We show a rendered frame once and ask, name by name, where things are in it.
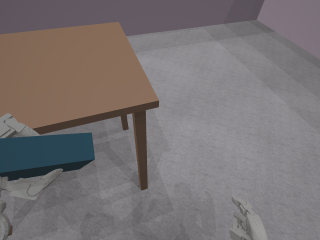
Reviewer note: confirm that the robot right hand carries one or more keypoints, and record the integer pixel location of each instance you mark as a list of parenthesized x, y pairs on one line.
[(252, 225)]

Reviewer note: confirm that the table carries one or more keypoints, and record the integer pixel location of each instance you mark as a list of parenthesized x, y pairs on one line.
[(55, 79)]

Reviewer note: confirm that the robot left hand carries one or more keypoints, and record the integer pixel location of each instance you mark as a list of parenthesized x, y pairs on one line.
[(23, 188)]

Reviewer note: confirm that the left robot forearm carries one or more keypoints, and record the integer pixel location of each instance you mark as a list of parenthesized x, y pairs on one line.
[(5, 225)]

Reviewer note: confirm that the sponge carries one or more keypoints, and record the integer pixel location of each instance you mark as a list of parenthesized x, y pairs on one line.
[(33, 156)]

